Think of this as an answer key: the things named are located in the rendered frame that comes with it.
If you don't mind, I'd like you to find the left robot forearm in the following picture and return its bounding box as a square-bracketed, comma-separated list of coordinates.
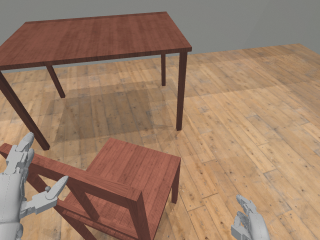
[0, 221, 24, 240]

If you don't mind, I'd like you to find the right robot hand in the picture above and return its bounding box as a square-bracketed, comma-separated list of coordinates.
[231, 194, 270, 240]

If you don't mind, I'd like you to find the chair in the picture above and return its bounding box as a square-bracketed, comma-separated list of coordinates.
[0, 137, 181, 240]

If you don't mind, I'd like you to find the left robot hand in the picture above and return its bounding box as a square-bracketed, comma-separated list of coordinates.
[0, 132, 69, 223]

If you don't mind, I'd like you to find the table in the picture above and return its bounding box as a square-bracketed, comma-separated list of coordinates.
[0, 11, 192, 151]

